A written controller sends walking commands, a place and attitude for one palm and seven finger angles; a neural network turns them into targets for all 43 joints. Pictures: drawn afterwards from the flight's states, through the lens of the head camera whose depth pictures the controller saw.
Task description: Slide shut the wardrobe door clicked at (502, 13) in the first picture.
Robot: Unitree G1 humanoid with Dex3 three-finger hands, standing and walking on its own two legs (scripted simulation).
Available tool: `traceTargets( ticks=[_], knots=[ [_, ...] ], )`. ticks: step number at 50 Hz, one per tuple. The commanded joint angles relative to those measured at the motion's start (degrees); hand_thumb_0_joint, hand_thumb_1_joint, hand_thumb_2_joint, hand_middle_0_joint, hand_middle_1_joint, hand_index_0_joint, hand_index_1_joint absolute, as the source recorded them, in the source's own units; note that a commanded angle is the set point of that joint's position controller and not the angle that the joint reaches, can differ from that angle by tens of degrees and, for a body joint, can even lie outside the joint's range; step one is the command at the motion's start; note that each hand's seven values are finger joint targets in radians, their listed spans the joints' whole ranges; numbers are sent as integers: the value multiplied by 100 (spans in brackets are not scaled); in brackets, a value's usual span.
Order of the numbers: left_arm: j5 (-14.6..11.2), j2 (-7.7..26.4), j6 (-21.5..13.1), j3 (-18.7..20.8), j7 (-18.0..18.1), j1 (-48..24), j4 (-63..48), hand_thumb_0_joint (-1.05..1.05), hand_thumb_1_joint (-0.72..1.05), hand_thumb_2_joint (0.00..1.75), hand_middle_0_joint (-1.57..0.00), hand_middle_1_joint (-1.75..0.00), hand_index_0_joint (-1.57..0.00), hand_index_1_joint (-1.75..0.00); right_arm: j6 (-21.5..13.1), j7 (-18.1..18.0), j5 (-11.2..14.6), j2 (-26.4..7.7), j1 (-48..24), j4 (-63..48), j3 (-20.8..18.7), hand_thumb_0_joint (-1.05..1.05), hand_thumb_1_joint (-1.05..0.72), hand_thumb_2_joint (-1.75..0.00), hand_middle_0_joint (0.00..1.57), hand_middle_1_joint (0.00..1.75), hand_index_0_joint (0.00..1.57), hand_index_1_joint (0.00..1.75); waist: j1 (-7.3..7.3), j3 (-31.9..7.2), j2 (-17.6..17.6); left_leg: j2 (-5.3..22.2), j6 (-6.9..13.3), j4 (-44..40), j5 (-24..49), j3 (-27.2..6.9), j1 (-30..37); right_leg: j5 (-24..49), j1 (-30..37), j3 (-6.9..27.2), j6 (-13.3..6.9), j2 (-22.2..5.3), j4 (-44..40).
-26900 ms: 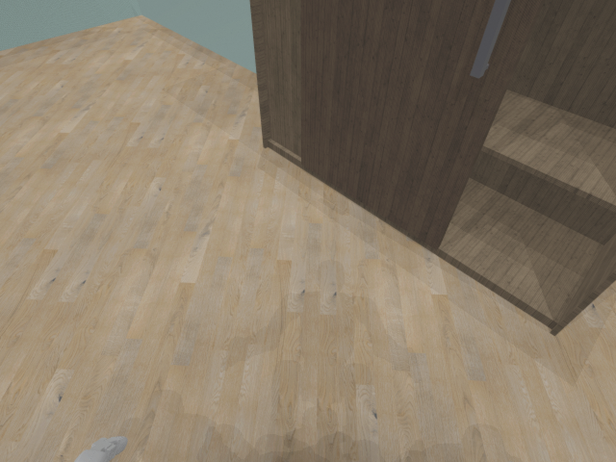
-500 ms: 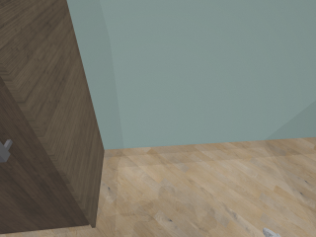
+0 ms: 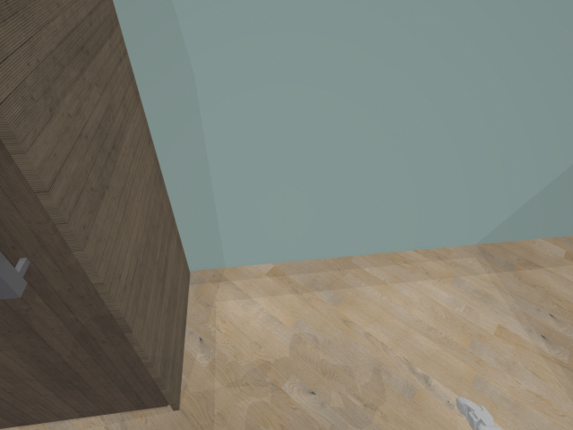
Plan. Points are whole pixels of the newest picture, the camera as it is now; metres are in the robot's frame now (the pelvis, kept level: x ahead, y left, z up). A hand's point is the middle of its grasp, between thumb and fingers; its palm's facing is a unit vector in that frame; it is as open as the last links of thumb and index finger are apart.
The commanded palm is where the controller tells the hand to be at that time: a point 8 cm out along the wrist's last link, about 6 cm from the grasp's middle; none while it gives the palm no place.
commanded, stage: stop walking and hold the door there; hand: left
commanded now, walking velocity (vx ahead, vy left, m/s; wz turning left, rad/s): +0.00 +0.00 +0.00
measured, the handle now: out of the picture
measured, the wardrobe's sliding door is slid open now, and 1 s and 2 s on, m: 0.00 0.00 0.00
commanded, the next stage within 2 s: loosen the grip on the handle in 1.76 s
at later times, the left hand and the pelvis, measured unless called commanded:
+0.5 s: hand out of the picture +0.29 +0.42 +0.14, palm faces +0.64 -0.71 -0.31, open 6.4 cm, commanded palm +0.24 +0.43 +0.13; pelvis -0.03 +0.05 -0.01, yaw +3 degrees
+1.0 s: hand out of the picture +0.29 +0.40 +0.14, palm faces +0.44 -0.88 -0.15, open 6.2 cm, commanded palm +0.24 +0.45 +0.13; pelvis -0.09 +0.15 -0.02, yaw +9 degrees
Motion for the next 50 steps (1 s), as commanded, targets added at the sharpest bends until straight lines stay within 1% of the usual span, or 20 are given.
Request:
traceTargets(
  ticks=[1, 5, 10, 13, 16, 18, 20, 25, 27, 28, 29, 30, 34, 37, 39, 41, 42, 43, 48, 50],
  knots=[
    [149, 1705, -178, 59, 28, -1246, -749, 0, 90, 90, -45, -140, -45, -140, -236, -52, -12, -883, -329, -753, -261, 0, -90, -90, 20, 30, 20, 30, -59, -268, 634, 623, 188, -1028, -987, -686, -210, -349, 11, 460, -17, -309, -460],
    [171, 1777, -180, 85, 29, -1303, -542, 0, 90, 90, -45, -140, -45, -140, -220, -49, -22, -912, -346, -785, -285, 0, -90, -90, 20, 30, 20, 30, -42, -286, 542, 488, 180, -770, -861, -518, -305, -357, 34, 552, -49, -451, -637],
    [169, 1935, -301, 231, -45, -1454, -407, 0, 90, 90, -45, -140, -45, -140, -152, 40, -48, -964, -279, -737, -404, 0, -90, -90, 20, 30, 20, 30, 14, -343, -411, 16, 70, 1004, -566, -298, -655, 146, -86, 1608, -586, -1750, -962],
    [140, 1878, -393, 273, -101, -1650, -602, 0, 90, 90, -45, -140, -45, -140, -210, 54, -59, -949, -367, -684, -397, 0, -90, -90, 20, 30, 20, 30, 72, -408, -881, 259, 87, 1472, -1137, -628, -895, 1106, -57, 1480, -769, -2300, -510],
    [148, 1761, -412, 208, -96, -1551, -802, 0, 90, 90, -45, -140, -45, -140, -227, 36, -55, -880, -374, -580, -334, 0, -90, -90, 20, 30, 20, 30, -98, -547, -578, 357, 112, 80, 54, -516, -105, 1425, -250, 684, -309, -1907, 404],
    [114, 1564, -488, 34, -107, -1445, -1330, 0, 90, 90, -45, -140, -45, -140, -201, -14, -17, -958, -567, -751, -356, 0, -90, -90, 20, 30, 20, 30, 41, -732, 630, 804, 319, -198, 2071, -922, 159, 1170, -416, 82, 89, -922, 1290],
    [113, 1047, -476, -500, -215, -1428, -1530, 0, 90, 90, -45, -140, -45, -140, -162, 34, 1, -814, -591, -809, -295, 0, -90, -90, 20, 30, 20, 30, 57, -819, 1420, 1131, 586, -153, 2804, -1072, 355, -813, -729, -91, 200, -542, 1641],
    [4, 802, -381, -629, -195, -1459, -1981, 0, 90, 90, -45, -140, -45, -140, -273, 139, 9, -842, -643, -897, -298, 0, -90, -90, 20, 30, 20, 30, 172, -948, 940, 876, 606, 3, 2511, -871, 355, -834, -257, -272, 181, -440, 1167],
    [48, 949, -333, -573, -186, -1570, -1910, 0, 90, 90, -45, -140, -45, -140, -268, 183, -30, -791, -693, -886, -276, 0, -90, -90, 20, 30, 20, 30, 233, -1076, 93, 368, 279, 688, 953, -454, -358, 369, 649, 180, -18, -1111, -81],
    [89, 1168, -329, -494, -172, -1653, -1665, 0, 90, 90, -45, -140, -45, -140, -227, 189, -52, -716, -681, -921, -294, 0, -90, -90, 20, 30, 20, 30, 183, -934, -1327, -249, -49, 1924, -434, -16, -1512, 1280, 1186, 1822, -586, -2397, -575],
    [8, 1213, -305, -344, -173, -1751, -1341, 0, 90, 90, -45, -140, -45, -140, -258, 178, -42, -867, -629, -833, -367, 0, -90, -90, 20, 30, 20, 30, 158, -795, -1535, -208, -215, 3410, -1718, -476, -1796, 1545, 598, 2599, -984, -3331, -714],
    [33, 1187, -279, -364, -187, -2074, -1334, 0, 90, 90, -45, -140, -45, -140, -234, 197, -80, -986, -576, -661, -424, 0, -90, -90, 20, 30, 20, 30, 169, -858, -1424, -5, -210, 4095, -1736, -968, -1794, 1536, 389, 2480, -1050, -3450, -595],
    [141, 1205, -521, -383, -224, -2838, -1636, 0, 90, 90, -45, -140, -45, -140, -191, 183, -163, -572, -866, -638, -130, 0, -90, -90, 20, 30, 20, 30, 16, -807, -1206, 343, -92, 2748, -1717, -512, -1135, 1730, 184, 507, -398, -2664, 76],
    [49, 718, -460, -803, -217, -2809, -2032, 0, 90, 90, -45, -140, -45, -140, -200, 75, -114, -381, -1045, -726, -122, 0, -90, -90, 20, 30, 20, 30, 9, -621, -1061, -19, -113, 604, -1175, 441, -231, 2020, -21, 79, -171, -2287, 527],
    [-28, 224, -458, -1283, -203, -3131, -2829, 0, 90, 90, -45, -140, -45, -140, -148, 24, -86, -385, -1096, -841, -172, 0, -90, -90, 20, 30, 20, 30, -97, -897, -287, -86, -213, -204, 341, 987, 782, 1877, -322, -349, 7, -1739, 1340],
    [-122, -376, -551, -1840, -243, -3464, -3752, 0, 90, 90, -45, -140, -45, -140, -203, -4, -32, -578, -974, -1029, -250, 0, -90, -90, 20, 30, 20, 30, -96, -1155, 1589, 1135, 375, -199, 2813, -445, 1399, -577, -1334, -726, 328, -673, 2866],
    [-48, -636, -599, -2068, -321, -3573, -4026, 0, 90, 90, -45, -140, -45, -140, -222, 60, 4, -629, -739, -1100, -288, 0, -90, -90, 20, 30, 20, 30, -130, -1280, 1755, 1524, 775, -92, 3906, -834, 1450, -2269, -1567, -557, 269, -312, 3358],
    [37, -1229, -501, -2427, -393, -3075, -3411, 0, 90, 90, -45, -140, -45, -140, -199, 121, -19, -502, -629, -1003, -294, 0, -90, -90, 20, 30, 20, 30, -170, -1046, 1415, 1427, 902, 111, 4151, -457, 1597, -2129, -1710, -541, 222, -250, 3228],
    [27, -790, -320, -2141, -238, -3442, -3569, 0, 90, 90, -45, -140, -45, -140, -161, 269, -48, -502, -845, -930, -214, 0, -90, -90, 20, 30, 20, 30, -10, -1530, 684, 991, 423, 815, 2206, -52, 994, 208, 212, -238, 96, -173, 195],
    [70, -366, -153, -1908, -208, -3225, -3030, 0, 90, 90, -45, -140, -45, -140, -57, 228, -94, -364, -749, -871, -134, 0, -90, -90, 20, 30, 20, 30, -129, -1553, -710, 360, 104, 1465, 250, 382, -212, 1457, 968, 1197, -386, -1209, -160]
  ],
)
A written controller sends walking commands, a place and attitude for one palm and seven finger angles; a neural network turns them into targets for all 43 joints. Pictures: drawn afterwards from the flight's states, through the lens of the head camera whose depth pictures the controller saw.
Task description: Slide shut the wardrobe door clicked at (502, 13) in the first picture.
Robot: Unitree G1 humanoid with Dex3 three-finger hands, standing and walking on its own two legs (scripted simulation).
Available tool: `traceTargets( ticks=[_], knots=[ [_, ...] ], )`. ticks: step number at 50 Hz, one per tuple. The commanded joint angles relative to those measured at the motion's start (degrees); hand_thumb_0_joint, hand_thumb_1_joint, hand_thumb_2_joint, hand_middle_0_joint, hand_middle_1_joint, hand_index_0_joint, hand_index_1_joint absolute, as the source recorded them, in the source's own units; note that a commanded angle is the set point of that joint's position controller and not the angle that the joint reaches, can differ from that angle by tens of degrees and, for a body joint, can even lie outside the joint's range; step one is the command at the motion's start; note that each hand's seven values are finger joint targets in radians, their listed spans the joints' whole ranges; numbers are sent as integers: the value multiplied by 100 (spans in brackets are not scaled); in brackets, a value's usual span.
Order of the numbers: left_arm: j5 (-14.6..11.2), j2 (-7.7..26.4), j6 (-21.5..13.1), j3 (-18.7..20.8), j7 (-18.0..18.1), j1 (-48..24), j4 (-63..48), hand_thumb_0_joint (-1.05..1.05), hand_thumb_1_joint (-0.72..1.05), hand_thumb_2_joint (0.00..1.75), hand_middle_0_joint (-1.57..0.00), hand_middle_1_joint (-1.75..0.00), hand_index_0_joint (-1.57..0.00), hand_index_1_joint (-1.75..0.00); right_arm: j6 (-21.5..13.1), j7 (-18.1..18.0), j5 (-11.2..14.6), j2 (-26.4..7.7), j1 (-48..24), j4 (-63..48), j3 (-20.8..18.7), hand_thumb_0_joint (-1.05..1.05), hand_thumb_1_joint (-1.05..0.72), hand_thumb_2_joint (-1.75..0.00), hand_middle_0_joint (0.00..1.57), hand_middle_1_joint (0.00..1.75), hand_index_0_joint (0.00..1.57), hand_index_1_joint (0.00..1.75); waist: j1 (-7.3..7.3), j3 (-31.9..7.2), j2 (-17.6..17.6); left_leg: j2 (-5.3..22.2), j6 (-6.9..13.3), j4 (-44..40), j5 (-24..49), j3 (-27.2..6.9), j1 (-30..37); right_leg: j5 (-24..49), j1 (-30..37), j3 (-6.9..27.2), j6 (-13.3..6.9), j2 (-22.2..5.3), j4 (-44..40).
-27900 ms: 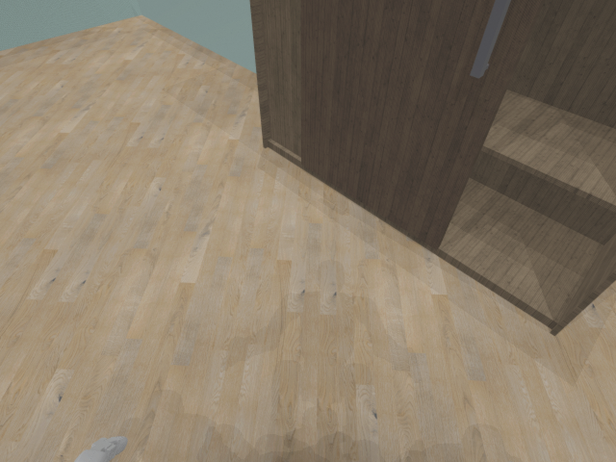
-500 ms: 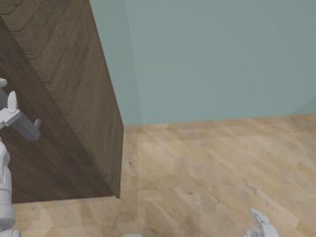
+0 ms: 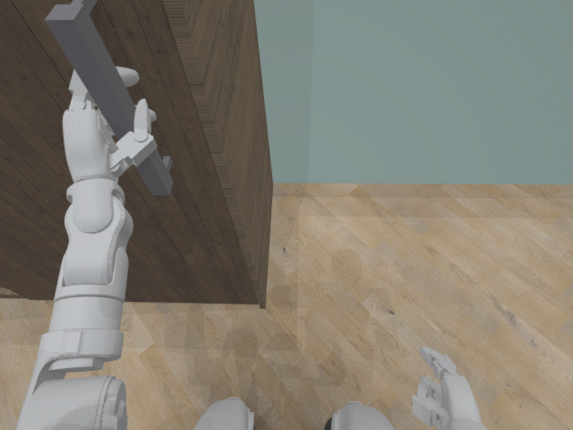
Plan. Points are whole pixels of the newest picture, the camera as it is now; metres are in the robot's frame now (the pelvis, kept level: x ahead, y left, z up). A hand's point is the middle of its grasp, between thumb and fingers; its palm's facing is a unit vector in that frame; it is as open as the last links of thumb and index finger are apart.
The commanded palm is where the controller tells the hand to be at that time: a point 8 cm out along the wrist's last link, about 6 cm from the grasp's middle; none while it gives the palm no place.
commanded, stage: stop walking and hold the door there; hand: left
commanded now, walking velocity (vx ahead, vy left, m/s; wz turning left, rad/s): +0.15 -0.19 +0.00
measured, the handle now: (131, 111) +0.45 +0.22 +0.17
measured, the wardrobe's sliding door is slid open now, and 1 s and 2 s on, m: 0.00 0.00 0.00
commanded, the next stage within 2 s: loosen the grip on the handle in 0.76 s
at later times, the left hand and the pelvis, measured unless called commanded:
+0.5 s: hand (141, 136) +0.41 +0.20 +0.17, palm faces +0.22 -0.97 -0.14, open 6.2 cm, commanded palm +0.38 +0.23 +0.15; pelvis +0.00 +0.02 +0.02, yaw -2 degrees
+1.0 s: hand (130, 132) +0.41 +0.21 +0.17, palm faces +0.22 -0.97 -0.05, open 6.9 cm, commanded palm +0.37 +0.25 +0.17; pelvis +0.00 +0.02 +0.02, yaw -1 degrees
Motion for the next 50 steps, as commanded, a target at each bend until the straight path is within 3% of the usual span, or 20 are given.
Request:
traceTargets(
  ticks=[1, 3, 6, 7, 8, 10, 13, 15, 17, 20, 24, 28, 35, 42, 43, 44, 45, 46, 48, 50],
  knots=[
    [102, 1680, -280, 402, -147, -1613, -773, 0, 90, 90, -45, -140, -45, -140, -170, -74, -25, -760, 17, -624, -285, 0, -90, -90, 20, 30, 20, 30, -42, -2721, -1899, -383, 309, 799, -567, 87, -374, 2221, 1902, 1793, -556, -1257, -1841],
    [63, 1053, -311, -55, -177, -1922, -751, 0, 90, 90, -45, -140, -45, -140, -188, -129, -75, -749, -163, -567, -182, 0, -90, -90, 20, 30, 20, 30, 16, -2666, -1923, -178, 377, 671, -941, -168, -349, 2366, 1896, 1325, -711, -1302, -1677],
    [58, 888, -347, -218, -210, -1777, -633, 0, 90, 90, -45, -140, -45, -140, -141, -200, -148, -795, -56, -411, -131, 0, -90, -90, 20, 30, 20, 30, -159, -2750, -263, 106, 479, -1450, 1334, -153, 1352, 1554, 890, 360, -56, -486, -522],
    [56, 743, -395, -360, -227, -1827, -743, 0, 90, 90, -45, -140, -45, -140, -106, -183, -172, -962, -90, -517, -183, 0, -90, -90, 20, 30, 20, 30, -130, -2723, 865, 943, 779, -1533, 2298, -1383, 1913, 721, -119, 121, 246, 29, 53],
    [25, 577, -428, -586, -261, -1928, -812, 0, 90, 90, -45, -140, -45, -140, -71, -127, -178, -857, -121, -578, -142, 0, -90, -90, 20, 30, 20, 30, -101, -2672, 1181, 1468, 1113, -1878, 2527, -2096, 2063, -740, -551, 378, 258, 180, 413],
    [71, 300, -357, -861, -331, -1892, -593, 0, 90, 90, -45, -140, -45, -140, -64, -107, -188, -763, -175, -555, -100, 0, -90, -90, 20, 30, 20, 30, -150, -2011, 1373, 1561, 1250, -2340, 1271, -2188, 1536, -1039, -820, 562, 250, 61, 692],
    [148, 494, -382, -719, -280, -1958, -860, 0, 90, 90, -45, -140, -45, -140, -120, -58, -172, -830, 75, -470, -155, 0, -90, -90, 20, 30, 20, 30, -130, -2347, 822, 1282, 1102, -1419, 4163, -1173, 2350, -264, -690, 434, 228, 147, 18],
    [145, 186, -332, -1034, -363, -1927, -1028, 0, 90, 90, -45, -140, -45, -140, -130, -21, -133, -819, 67, -560, -170, 0, -90, -90, 20, 30, 20, 30, -157, -2519, 869, 1085, 892, -1186, 4719, -680, 2533, -23, -429, 243, 219, 278, -360],
    [113, -155, -301, -1359, -440, -1895, -1071, 0, 90, 90, -45, -140, -45, -140, -164, 4, -123, -776, 13, -627, -164, 0, -90, -90, 20, 30, 20, 30, -181, -2598, 1108, 1154, 876, -1241, 4542, -557, 2463, 51, -185, 213, 220, 296, -532],
    [144, 366, -273, -929, -397, -1725, -919, 0, 90, 90, -45, -140, -45, -140, -138, -25, -128, -821, 7, -682, -158, 0, -90, -90, 20, 30, 20, 30, -116, -2569, 1127, 1092, 796, -1198, 3792, -477, 1825, 540, 535, 230, 199, 255, -1224],
    [151, 851, -314, -457, -297, -1608, -701, 0, 90, 90, -45, -140, -45, -140, -88, -103, -85, -694, -37, -737, -158, 0, -90, -90, 20, 30, 20, 30, -163, -2793, -24, 349, 369, -695, 1513, 49, 729, 2843, 1566, 1043, -82, -621, -1673],
    [-10, 959, -217, -290, -236, -1423, -281, 0, 90, 90, -45, -140, -45, -140, -62, -193, -31, -757, 14, -675, -187, 0, -90, -90, 20, 30, 20, 30, -82, -2593, -1033, -67, 369, -725, 56, -59, 561, 1371, 1161, 1446, -216, -867, -2186],
    [13, 846, -219, -436, -208, -1469, -66, 0, 90, 90, -45, -140, -45, -140, -6, -279, -37, -916, 14, -592, -190, 0, -90, -90, 20, 30, 20, 30, -81, -2734, -127, 316, 491, -1274, 1659, -176, 1017, 1877, 1191, 824, 88, -419, -1764],
    [37, 750, -220, -501, -187, -1236, 171, 0, 90, 90, -45, -140, -45, -140, 64, -286, -48, -909, 78, -593, -190, 0, -90, -90, 20, 30, 20, 30, -49, -2498, -269, 240, 458, -1323, 1364, -123, 882, 1540, 1049, 886, 76, -425, -1953],
    [751, 4704, -381, 2267, -289, -5783, -988, 0, 90, 90, -45, -140, -45, -140, -111, -155, -182, -1073, 445, -781, -643, 0, -90, -90, 20, 30, 20, 30, 267, -1889, -1844, 166, 580, -769, 1130, 442, 456, 2380, 872, 1195, 405, -237, -2255],
    [604, 1391, 333, 240, -610, -4081, 2290, 0, 78, 84, -45, -140, -45, -140, -497, -98, -215, -941, -17, -526, -383, 0, -90, -90, 20, 30, 20, 30, -407, -3455, -1486, -518, 570, -1500, 2093, 384, 259, 3575, 1709, 664, -58, 66, -1157],
    [168, 1240, 243, 260, -580, -3529, 1144, 0, 66, 78, -45, -140, -45, -140, -598, -71, 46, -1162, 585, -484, -508, 0, -90, -90, 20, 30, 20, 30, -180, -3646, -603, -443, 391, -1430, 2225, 341, 803, 2938, 1427, 213, -113, 127, -1094],
    [104, 317, 226, -73, -679, -2406, 1211, 0, 54, 73, -45, -140, -45, -140, -585, -48, 52, -952, 667, -441, -430, 0, -90, -90, 20, 30, 20, 30, -135, -3369, -338, -343, 314, -1250, 2269, 192, 901, 2357, 809, 104, -53, 232, -1142],
    [-192, 1140, -110, 645, -500, -2549, 663, 0, 30, 61, -45, -140, -45, -140, -641, -80, -21, -1017, 296, -424, -387, 0, -90, -90, 20, 30, 20, 30, 144, -3282, 851, -451, 323, -1209, 1201, 314, 1010, 1405, 739, 405, -44, 143, -1472],
    [58, 996, -302, 302, -238, -2748, 626, 0, 5, 49, -45, -140, -45, -140, -712, -14, -76, -963, 300, -458, -284, 0, -90, -90, 20, 30, 20, 30, -22, -2682, 395, -441, 397, -1297, 349, 218, 495, 536, 441, 400, -1, 130, -1626]
  ],
)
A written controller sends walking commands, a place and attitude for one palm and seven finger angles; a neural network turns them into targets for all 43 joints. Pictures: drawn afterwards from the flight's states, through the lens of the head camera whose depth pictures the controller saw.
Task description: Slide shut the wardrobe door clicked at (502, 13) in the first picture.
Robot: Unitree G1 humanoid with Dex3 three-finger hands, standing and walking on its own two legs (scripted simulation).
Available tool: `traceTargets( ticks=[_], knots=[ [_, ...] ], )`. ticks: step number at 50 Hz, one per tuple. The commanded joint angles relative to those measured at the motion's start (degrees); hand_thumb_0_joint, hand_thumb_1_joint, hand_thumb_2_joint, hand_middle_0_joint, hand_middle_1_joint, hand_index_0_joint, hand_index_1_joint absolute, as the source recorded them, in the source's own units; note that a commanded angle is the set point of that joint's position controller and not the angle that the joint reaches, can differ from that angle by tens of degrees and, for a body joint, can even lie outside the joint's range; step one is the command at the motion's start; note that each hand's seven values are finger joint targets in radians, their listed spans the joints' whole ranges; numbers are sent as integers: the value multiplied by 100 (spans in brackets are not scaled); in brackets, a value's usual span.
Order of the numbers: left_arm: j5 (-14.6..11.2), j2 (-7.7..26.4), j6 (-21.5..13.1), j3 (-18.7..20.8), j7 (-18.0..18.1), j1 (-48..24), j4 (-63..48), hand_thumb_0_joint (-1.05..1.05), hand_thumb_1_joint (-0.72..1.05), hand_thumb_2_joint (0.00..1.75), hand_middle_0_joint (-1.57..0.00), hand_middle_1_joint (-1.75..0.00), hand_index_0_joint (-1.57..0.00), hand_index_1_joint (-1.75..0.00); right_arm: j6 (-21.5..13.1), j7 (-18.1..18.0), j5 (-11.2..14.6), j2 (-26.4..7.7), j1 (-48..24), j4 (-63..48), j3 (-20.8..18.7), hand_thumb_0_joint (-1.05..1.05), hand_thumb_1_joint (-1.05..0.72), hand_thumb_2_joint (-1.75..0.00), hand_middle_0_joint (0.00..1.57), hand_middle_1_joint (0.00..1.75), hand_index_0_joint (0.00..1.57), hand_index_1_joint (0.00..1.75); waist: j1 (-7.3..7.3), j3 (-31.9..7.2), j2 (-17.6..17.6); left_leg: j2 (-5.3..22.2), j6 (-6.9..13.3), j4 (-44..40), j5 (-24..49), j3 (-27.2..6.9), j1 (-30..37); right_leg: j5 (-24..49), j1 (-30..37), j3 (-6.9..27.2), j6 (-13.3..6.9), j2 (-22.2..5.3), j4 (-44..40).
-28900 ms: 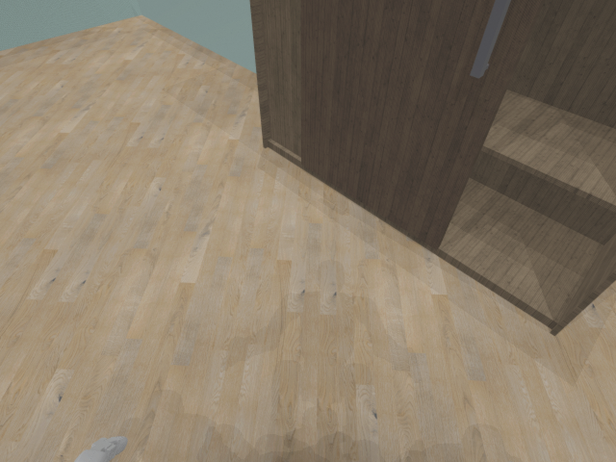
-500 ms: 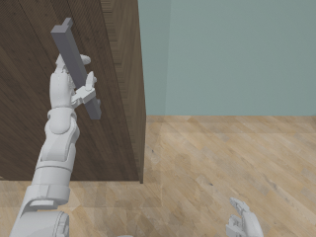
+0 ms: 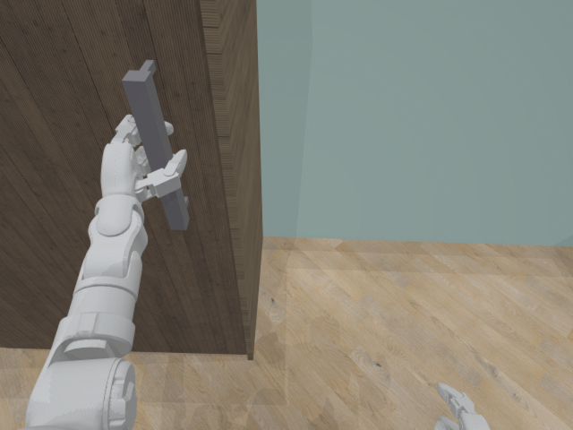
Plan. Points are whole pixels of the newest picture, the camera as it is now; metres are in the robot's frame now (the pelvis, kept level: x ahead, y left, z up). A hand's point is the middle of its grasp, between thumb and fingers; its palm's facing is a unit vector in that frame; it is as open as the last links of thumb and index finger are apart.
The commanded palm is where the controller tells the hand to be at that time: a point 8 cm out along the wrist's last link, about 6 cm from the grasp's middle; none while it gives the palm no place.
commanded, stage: loosen the grip on the handle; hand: left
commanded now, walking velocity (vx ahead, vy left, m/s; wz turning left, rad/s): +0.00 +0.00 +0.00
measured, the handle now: (166, 155) +0.45 +0.22 +0.15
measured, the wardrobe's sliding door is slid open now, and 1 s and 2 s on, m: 0.00 0.00 0.00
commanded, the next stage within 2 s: slip the hand off the handle in 0.44 s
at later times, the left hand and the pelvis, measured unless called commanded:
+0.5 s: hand (175, 173) +0.41 +0.19 +0.15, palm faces +0.23 -0.97 -0.11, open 14.3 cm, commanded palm +0.37 +0.24 +0.15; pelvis +0.01 +0.03 +0.00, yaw +0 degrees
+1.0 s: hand (127, 176) +0.40 +0.26 +0.15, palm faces +0.31 -0.94 -0.15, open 14.7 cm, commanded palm +0.37 +0.30 +0.15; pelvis +0.01 +0.02 -0.01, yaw +1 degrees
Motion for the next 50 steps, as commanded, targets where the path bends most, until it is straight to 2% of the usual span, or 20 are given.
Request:
traceTargets(
  ticks=[1, 2, 5, 7, 10, 12, 13, 14, 15, 16, 17, 20, 25, 26, 27, 30, 35, 41, 47, 50],
  knots=[
    [282, 840, -682, -234, 426, -2485, -1396, 0, -7, 43, -45, -140, -45, -140, -489, 55, -39, -764, -356, -812, -176, 0, -90, -90, 20, 30, 20, 30, -196, -1142, 345, -212, 249, -332, -543, 0, 30, -635, 52, 294, 122, -64, -494],
    [427, 648, -756, -517, 514, -2569, -1339, 0, -19, 37, -45, -140, -45, -140, -536, 69, -24, -737, -334, -821, -181, 0, -90, -90, 20, 30, 20, 30, -261, -1040, 91, -188, 287, -346, -850, -71, -25, -909, -157, 295, 131, -58, -482],
    [434, 781, -912, -441, 664, -2647, -1222, 0, -55, 20, -42, -137, -42, -137, -632, 30, -26, -806, -299, -841, -179, 0, -90, -90, 20, 30, 20, 30, -238, -1122, -223, -186, 312, -352, -1231, -173, -113, -1278, -167, 362, 131, -60, -480],
    [306, 683, -986, -573, 592, -2897, -1249, 0, -55, 20, -40, -133, -40, -133, -685, -16, -6, -800, -285, -846, -157, 0, -90, -90, 20, 30, 20, 30, -274, -1223, -367, -191, 327, -269, -1235, -148, -110, -1345, -81, 435, 159, -66, -493],
    [276, 794, -987, -471, 541, -2948, -1100, 0, -55, 20, -36, -128, -36, -128, -726, -60, -1, -820, -221, -752, -157, 0, -90, -90, 20, 30, 20, 30, -230, -1283, 27, -203, 296, -248, -1337, -193, -111, -1238, -85, 430, 134, -63, -418],
    [309, 637, -957, -561, 609, -2974, -1215, 0, -55, 20, -33, -125, -33, -125, -744, -50, -19, -789, -163, -740, -150, 0, -90, -90, 20, 30, 20, 30, -188, -1429, 316, -186, 282, -290, -1206, -266, 1, -885, -59, 350, 99, -52, -277],
    [354, 1373, -908, 116, 697, -2567, -964, 0, -55, 20, -32, -123, -32, -123, -702, -83, -42, -845, -134, -685, -162, 0, -90, -90, 20, 30, 20, 30, -27, -1381, 256, -189, 285, -281, -1102, -243, -171, -873, 101, 375, 92, -64, -303],
    [396, 1108, -876, -210, 720, -2644, -1196, 0, -55, 20, -30, -122, -30, -122, -670, -79, -73, -819, -155, -761, -104, 0, -90, -90, 20, 30, 20, 30, -101, -1428, 332, -212, 308, -261, -796, -182, -148, -692, 153, 350, 103, -73, -272],
    [460, 1208, -835, -92, 763, -2548, -1192, 0, -55, 20, -29, -120, -29, -120, -654, -81, -84, -804, -111, -731, -129, 0, -90, -90, 20, 30, 20, 30, -44, -1530, 306, -202, 293, -259, -683, -216, -128, -622, 238, 324, 91, -65, -247],
    [471, 951, -839, -327, 752, -2621, -1419, 0, -55, 20, -28, -118, -28, -118, -660, -73, -87, -794, -113, -775, -129, 0, -90, -90, 20, 30, 20, 30, -114, -1597, 385, -168, 297, -231, -321, -223, 10, -308, 215, 287, 78, -47, -188],
    [385, 744, -833, -366, 762, -2405, -1600, 0, -55, 20, -26, -117, -26, -117, -665, -63, -94, -764, -68, -785, -154, 0, -90, -90, 20, 30, 20, 30, -65, -1703, 304, -141, 291, -158, 118, -224, 167, 53, 283, 256, 61, -27, -130],
    [204, 779, -652, -143, 740, -1851, -1660, 0, -55, 20, -25, -115, -25, -115, -599, -68, -120, -812, 23, -717, -179, 0, -90, -90, 20, 30, 20, 30, -15, -1785, 16, -113, 255, -85, 813, -223, 246, 666, 480, 186, 73, 15, -75],
    [214, 578, -520, -254, 791, -1629, -2457, 0, -55, 20, -25, -115, -25, -115, -529, -36, -136, -762, -11, -780, -200, 0, -90, -90, 20, 30, 20, 30, 52, -1868, 126, -83, 192, -46, 1326, -232, 444, 973, 522, 129, 72, 33, 31],
    [247, 389, -494, -413, 810, -1655, -2518, 0, -55, 20, -25, -115, -25, -115, -520, -15, -132, -732, -41, -792, -192, 0, -90, -90, 20, 30, 20, 30, 3, -1792, 252, -86, 186, -47, 1297, -220, 470, 944, 418, 131, 85, 24, 17],
    [318, 520, -446, -331, 880, -1738, -2014, 0, -55, 20, -25, -115, -25, -115, -468, -42, -143, -760, 63, -675, -174, 0, -90, -90, 20, 30, 20, 30, -120, -1427, -56, -82, 180, -37, 1068, -263, 271, 786, 228, 105, 93, 28, -9],
    [441, 1076, -459, 115, 944, -1609, -2224, 0, -55, 20, -25, -115, -25, -115, -342, -96, -185, -773, -51, -793, -170, 0, -90, -90, 20, 30, 20, 30, 51, -1600, 78, -137, 228, -55, 833, -185, 168, 611, 432, 183, 85, 3, -34],
    [265, 1237, -448, 315, 752, -1395, -2102, 0, -55, 20, -25, -115, -25, -115, -202, -185, -154, -705, -154, -878, -99, 0, -90, -90, 20, 30, 20, 30, 145, -1631, 42, -176, 241, -98, 705, -132, 65, 644, 725, 237, 76, -11, -122],
    [191, 1512, -625, 397, 433, -1707, -1917, 0, -55, 20, -25, -115, -25, -115, -169, -264, -131, -744, -182, -875, -76, 0, -90, -90, 20, 30, 20, 30, -5, -1481, 234, -202, 284, -58, 446, -131, 35, 442, 551, 290, 94, -23, -201],
    [-1, 1235, -912, 9, -80, -2005, -1738, 0, -55, 20, -25, -115, -25, -115, -277, -262, -83, -819, -16, -788, -132, 0, -90, -90, 20, 30, 20, 30, -176, -1585, 340, -203, 283, 84, 447, -239, 205, 450, 251, 259, 85, 8, -131],
    [-80, 1572, -942, 278, -228, -2022, -1455, 0, -55, 20, -25, -115, -25, -115, -287, -293, -71, -885, 58, -726, -145, 0, -90, -90, 20, 30, 20, 30, -179, -1539, 297, -215, 290, 109, 342, -266, 88, 329, 201, 257, 87, 14, -136]
  ],
)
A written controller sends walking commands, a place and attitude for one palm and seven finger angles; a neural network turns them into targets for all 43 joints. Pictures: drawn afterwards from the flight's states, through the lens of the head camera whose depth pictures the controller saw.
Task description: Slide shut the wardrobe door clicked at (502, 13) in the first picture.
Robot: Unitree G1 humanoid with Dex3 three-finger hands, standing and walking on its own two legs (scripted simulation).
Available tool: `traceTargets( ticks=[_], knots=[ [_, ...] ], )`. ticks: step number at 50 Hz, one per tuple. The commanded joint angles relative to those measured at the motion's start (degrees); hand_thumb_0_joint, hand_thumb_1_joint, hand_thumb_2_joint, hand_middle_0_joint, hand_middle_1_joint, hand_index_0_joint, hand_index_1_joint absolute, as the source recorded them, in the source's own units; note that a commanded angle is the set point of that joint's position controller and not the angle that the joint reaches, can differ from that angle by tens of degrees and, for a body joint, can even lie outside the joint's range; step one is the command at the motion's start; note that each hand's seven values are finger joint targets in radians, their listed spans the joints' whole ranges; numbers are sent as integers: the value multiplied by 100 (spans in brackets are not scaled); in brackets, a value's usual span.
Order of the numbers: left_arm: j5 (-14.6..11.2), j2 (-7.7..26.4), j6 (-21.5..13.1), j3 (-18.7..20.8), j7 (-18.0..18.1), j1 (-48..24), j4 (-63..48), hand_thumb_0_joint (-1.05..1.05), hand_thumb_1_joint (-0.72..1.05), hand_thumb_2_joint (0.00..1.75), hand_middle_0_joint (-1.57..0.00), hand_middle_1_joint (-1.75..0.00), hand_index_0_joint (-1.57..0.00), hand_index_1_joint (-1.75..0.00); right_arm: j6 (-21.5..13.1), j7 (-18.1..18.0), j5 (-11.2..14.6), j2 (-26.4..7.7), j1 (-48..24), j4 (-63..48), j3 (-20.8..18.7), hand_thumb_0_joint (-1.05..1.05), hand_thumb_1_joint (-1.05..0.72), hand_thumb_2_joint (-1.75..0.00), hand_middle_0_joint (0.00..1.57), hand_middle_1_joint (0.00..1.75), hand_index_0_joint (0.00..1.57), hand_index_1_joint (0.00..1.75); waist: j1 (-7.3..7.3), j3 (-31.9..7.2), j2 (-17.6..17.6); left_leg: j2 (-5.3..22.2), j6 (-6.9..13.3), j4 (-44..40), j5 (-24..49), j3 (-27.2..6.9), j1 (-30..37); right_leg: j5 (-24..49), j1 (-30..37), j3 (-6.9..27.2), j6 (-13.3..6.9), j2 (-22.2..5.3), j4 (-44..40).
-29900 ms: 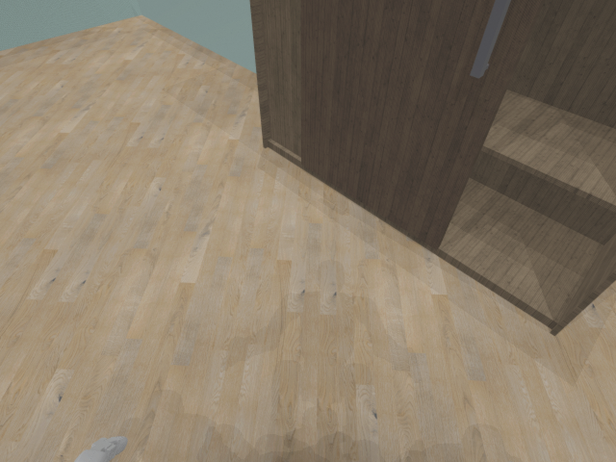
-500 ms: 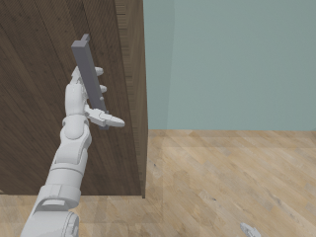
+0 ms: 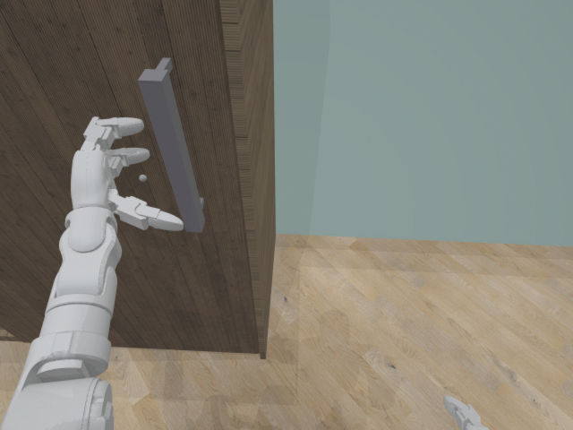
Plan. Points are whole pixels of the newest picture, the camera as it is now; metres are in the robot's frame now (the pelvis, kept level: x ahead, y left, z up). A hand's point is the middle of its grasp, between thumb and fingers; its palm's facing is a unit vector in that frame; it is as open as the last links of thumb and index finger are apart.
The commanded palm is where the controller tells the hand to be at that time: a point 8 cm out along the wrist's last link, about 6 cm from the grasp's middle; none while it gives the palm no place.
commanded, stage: slip the hand off the handle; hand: left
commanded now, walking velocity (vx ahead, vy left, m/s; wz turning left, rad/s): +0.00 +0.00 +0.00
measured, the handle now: (182, 156) +0.44 +0.19 +0.15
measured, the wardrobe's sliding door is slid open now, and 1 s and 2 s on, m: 0.00 0.00 0.00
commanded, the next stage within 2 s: draw the hand back to the body in 0.82 s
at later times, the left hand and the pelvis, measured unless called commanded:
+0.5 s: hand (118, 210) +0.34 +0.25 +0.14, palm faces +0.30 -0.95 -0.12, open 14.7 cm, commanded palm +0.30 +0.29 +0.15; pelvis +0.01 +0.00 +0.00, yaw -1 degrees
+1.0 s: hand (104, 251) +0.27 +0.23 +0.15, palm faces +0.26 -0.96 -0.11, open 14.7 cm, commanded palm +0.24 +0.28 +0.15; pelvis +0.01 -0.01 +0.00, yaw +1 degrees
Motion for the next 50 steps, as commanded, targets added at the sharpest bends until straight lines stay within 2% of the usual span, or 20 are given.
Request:
traceTargets(
  ticks=[1, 3, 5, 7, 10, 12, 15, 20, 25, 27, 34, 35, 40, 42, 45, 46, 47, 48, 49, 50],
  knots=[
    [-126, 1284, -483, 332, -243, -2647, -980, 0, -55, 20, -25, -115, -25, -115, -310, -69, 2, -804, -146, -640, -279, 0, -90, -90, 20, 30, 20, 30, -221, -1467, 21, -137, 130, -435, 714, -185, 392, 593, 399, 316, -61, 100, -417],
    [-174, 1458, -519, 547, -277, -2533, -907, 0, -55, 20, -25, -115, -25, -115, -306, -64, 0, -803, -130, -651, -283, 0, -90, -90, 20, 30, 20, 30, -117, -1606, -65, -156, 135, -410, 789, -170, 295, 697, 548, 336, -64, 94, -362],
    [-158, 1675, -531, 682, -306, -2556, -761, 0, -55, 20, -25, -115, -25, -115, -291, -65, 4, -817, -105, -640, -260, 0, -90, -90, 20, 30, 20, 30, -125, -1500, 51, -168, 131, -420, 659, -168, 173, 538, 494, 328, -52, 92, -359],
    [-175, 1598, -542, 669, -355, -2456, -654, 0, -55, 20, -25, -115, -25, -115, -296, -46, 5, -794, -96, -662, -263, 0, -90, -90, 20, 30, 20, 30, -92, -1481, 42, -164, 138, -412, 670, -170, 130, 563, 467, 327, -57, 89, -337],
    [-290, 1587, -542, 854, -449, -1623, -938, 0, -55, 20, -25, -115, -25, -115, -306, 3, -1, -800, -118, -835, -298, 0, -90, -90, 20, 30, 20, 30, 135, -1769, 73, -181, 138, -378, 967, -110, 158, 868, 756, 312, -77, 111, -236],
    [-374, 1393, -511, 753, -518, -1283, -1224, 0, -55, 20, -25, -115, -25, -115, -315, 37, 13, -782, -142, -920, -295, 0, -90, -90, 20, 30, 20, 30, 163, -1816, 58, -153, 126, -368, 1160, -103, 213, 1076, 782, 290, -80, 123, -179],
    [-444, 1367, -519, 815, -531, -857, -1830, 0, -55, 20, -25, -115, -25, -115, -359, 78, 13, -788, -230, -1038, -308, 0, -90, -90, 20, 30, 20, 30, 217, -1703, 72, -116, 126, -373, 1249, -110, 229, 1094, 776, 256, -82, 154, -145],
    [-429, 1495, -505, 968, -376, -660, -2712, 0, -55, 20, -25, -115, -25, -115, -427, 63, -18, -770, -390, -1077, -289, 0, -90, -90, 20, 30, 20, 30, 161, -1485, 84, -86, 136, -395, 1058, -136, 272, 823, 631, 253, -63, 190, -186],
    [-413, 1184, -404, 672, -399, -325, -3296, 0, -55, 20, -25, -115, -25, -115, -535, 21, -12, -710, -544, -1085, -251, 0, -90, -90, 20, 30, 20, 30, 115, -1434, 491, -95, 104, -413, 958, -176, 449, 655, 532, 225, -82, 195, -196],
    [-428, 859, -303, 362, -450, -218, -3423, 0, -55, 20, -25, -115, -25, -115, -598, 5, 12, -661, -602, -1088, -224, 0, -90, -90, 20, 30, 20, 30, 80, -1278, 559, -95, 83, -452, 835, -223, 492, 534, 420, 193, -85, 191, -217],
    [-568, 791, 152, 485, -481, 774, -3706, 0, -55, 20, -25, -115, -25, -115, -693, -45, 21, -635, -684, -1134, -180, 0, -90, -90, 20, 30, 20, 30, 236, -1188, 59, -109, 67, -496, 921, -257, 451, 675, 630, 130, -67, 184, -261],
    [-571, 813, 193, 523, -460, 874, -3777, 0, -55, 20, -25, -115, -25, -115, -692, -43, 17, -628, -709, -1134, -165, 0, -90, -90, 20, 30, 20, 30, 259, -1073, 172, -120, 64, -508, 926, -236, 443, 662, 627, 134, -70, 185, -292],
    [-555, 921, 199, 744, -392, 1398, -4431, 0, -55, 20, -25, -115, -25, -115, -715, -3, -34, -555, -780, -1205, -145, 0, -90, -90, 20, 30, 20, 30, 354, -1187, 123, -135, 52, -470, 1276, -175, 493, 1029, 873, 130, -67, 177, -232],
    [-552, 746, 141, 557, -403, 1416, -4733, 0, -55, 20, -25, -115, -25, -115, -754, 21, -39, -515, -836, -1229, -122, 0, -90, -90, 20, 30, 20, 30, 282, -1127, 280, -131, 46, -450, 1307, -169, 586, 1057, 762, 121, -62, 183, -228],
    [-569, 808, 103, 586, -421, 1425, -4832, 0, -55, 20, -25, -115, -25, -115, -801, 1, -43, -535, -810, -1175, -125, 0, -90, -90, 20, 30, 20, 30, 236, -964, 344, -133, 51, -437, 1158, -185, 546, 897, 685, 138, -66, 199, -272],
    [-591, 688, 107, 442, -451, 1280, -4800, 0, -55, 20, -25, -115, -25, -115, -825, -17, -48, -524, -830, -1157, -101, 0, -90, -90, 20, 30, 20, 30, 166, -896, 320, -144, 58, -443, 1027, -202, 548, 796, 589, 143, -49, 183, -303],
    [-610, 787, 121, 573, -459, 1388, -4618, 0, -55, 20, -25, -115, -25, -115, -835, -36, -29, -534, -817, -1107, -114, 0, -90, -90, 20, 30, 20, 30, 184, -773, 265, -139, 50, -468, 866, -206, 464, 626, 560, 149, -53, 185, -351],
    [-1100, 575, 422, 214, -1138, 1355, -4269, 0, -55, 20, -25, -115, -25, -115, -879, -103, 62, -665, -831, -1097, -34, 0, -90, -90, 20, 30, 20, 30, -5, -928, 305, -145, 93, -526, 715, -211, 634, 701, 802, 164, -78, 167, -429],
    [-1257, 990, 547, 496, -1467, 1006, -4518, 0, -55, 20, -25, -115, -25, -115, -923, -196, 127, -651, -881, -1140, -35, 0, -90, -90, 20, 30, 20, 30, 81, -994, 333, -152, 121, -539, 700, -224, 654, 764, 940, 192, -69, 137, -491],
    [-1336, 1137, 682, 631, -1658, 1029, -4458, 0, -55, 20, -25, -115, -25, -115, -939, -265, 122, -657, -887, -1164, -21, 0, -90, -90, 20, 30, 20, 30, 126, -1062, 407, -177, 131, -555, 655, -210, 655, 732, 1065, 220, -69, 131, -512]
  ],
)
